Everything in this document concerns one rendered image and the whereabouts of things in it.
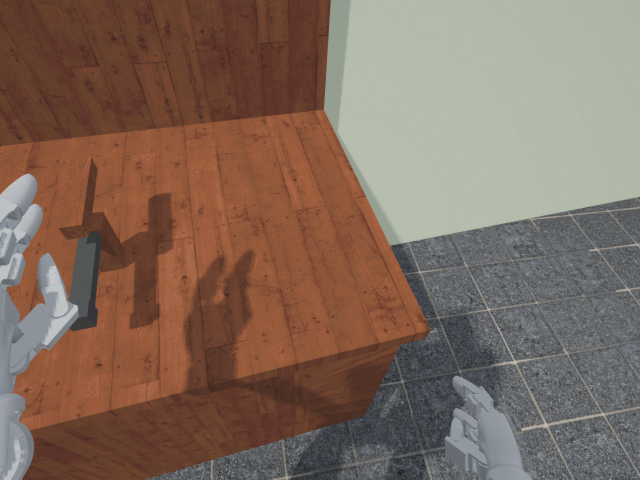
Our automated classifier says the right robot hand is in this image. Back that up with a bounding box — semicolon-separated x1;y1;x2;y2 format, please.
445;376;523;480

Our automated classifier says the counter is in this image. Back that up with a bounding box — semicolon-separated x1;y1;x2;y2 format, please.
0;0;431;480

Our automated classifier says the left robot hand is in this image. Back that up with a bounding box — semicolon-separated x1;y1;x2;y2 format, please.
0;174;79;394

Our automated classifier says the left robot forearm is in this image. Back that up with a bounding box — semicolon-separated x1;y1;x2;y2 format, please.
0;393;34;480

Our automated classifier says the tap lever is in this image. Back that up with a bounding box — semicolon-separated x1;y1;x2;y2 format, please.
69;231;102;332

